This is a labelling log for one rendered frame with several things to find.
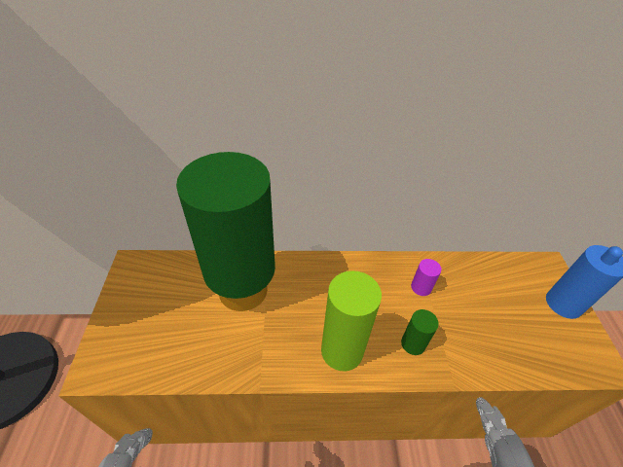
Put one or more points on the potted plant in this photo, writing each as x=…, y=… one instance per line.
x=226, y=199

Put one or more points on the left robot hand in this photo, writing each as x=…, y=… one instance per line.
x=127, y=449

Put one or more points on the floor lamp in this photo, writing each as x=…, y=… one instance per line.
x=28, y=367

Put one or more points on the right robot hand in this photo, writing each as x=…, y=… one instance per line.
x=504, y=445

